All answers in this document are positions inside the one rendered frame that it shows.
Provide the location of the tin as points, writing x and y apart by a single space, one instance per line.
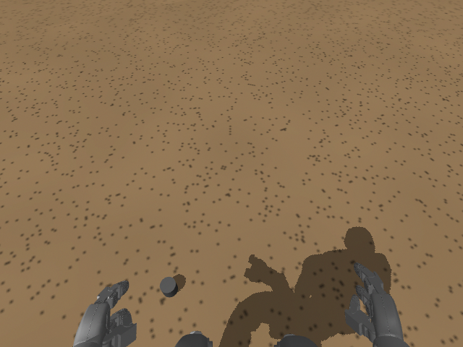
169 287

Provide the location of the right robot hand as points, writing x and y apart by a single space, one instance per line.
380 307

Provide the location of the left robot hand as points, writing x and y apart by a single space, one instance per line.
99 327

